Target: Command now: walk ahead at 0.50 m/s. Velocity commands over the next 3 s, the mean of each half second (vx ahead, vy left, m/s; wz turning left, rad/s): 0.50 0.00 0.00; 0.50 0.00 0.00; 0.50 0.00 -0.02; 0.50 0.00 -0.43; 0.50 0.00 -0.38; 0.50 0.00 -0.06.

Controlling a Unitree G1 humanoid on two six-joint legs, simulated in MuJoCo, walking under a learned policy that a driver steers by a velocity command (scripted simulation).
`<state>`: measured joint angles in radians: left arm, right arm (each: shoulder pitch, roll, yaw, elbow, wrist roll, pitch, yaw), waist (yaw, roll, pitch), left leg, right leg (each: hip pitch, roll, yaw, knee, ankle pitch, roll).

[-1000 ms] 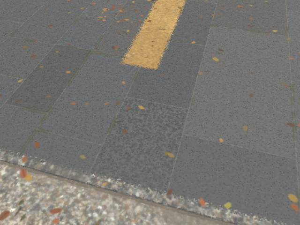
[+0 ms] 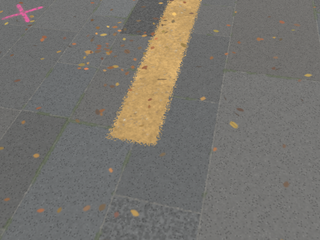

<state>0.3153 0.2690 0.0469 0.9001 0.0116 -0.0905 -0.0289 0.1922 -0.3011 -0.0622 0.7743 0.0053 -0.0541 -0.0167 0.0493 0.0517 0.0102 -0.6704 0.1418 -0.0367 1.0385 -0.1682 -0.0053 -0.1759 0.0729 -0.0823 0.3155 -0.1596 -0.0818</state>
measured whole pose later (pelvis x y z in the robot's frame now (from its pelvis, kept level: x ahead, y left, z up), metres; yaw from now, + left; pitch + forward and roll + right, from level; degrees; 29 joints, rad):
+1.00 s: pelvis +0.57 -0.01 -0.01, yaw +0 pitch +1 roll +0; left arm 0.20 0.25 0.06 0.86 0.01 -0.08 -0.03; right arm 0.26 -0.29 -0.06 0.89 0.02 -0.08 0.00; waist 0.01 0.04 0.03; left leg -0.46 0.07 -0.02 1.14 -0.34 0.04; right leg -0.31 0.03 -0.06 0.44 -0.15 -0.06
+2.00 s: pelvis +1.12 -0.03 -0.03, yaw -17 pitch +1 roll +1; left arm 0.10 0.27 0.09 0.77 -0.02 -0.05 -0.04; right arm 0.26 -0.27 -0.07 0.93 0.01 -0.07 -0.01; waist -0.01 0.00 0.06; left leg -0.16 0.05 0.09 1.04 -0.49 -0.02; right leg -0.49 0.04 -0.06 0.64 -0.19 -0.11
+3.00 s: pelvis +1.65 -0.25 -0.02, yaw -28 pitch +3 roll +1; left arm 0.03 0.25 0.04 0.69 0.00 -0.09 -0.03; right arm 0.37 -0.30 -0.05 0.94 0.01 -0.06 0.00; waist -0.07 0.01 0.02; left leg -0.12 0.00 -0.03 0.77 -0.47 0.01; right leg -0.48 0.00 -0.03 0.55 -0.12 -0.05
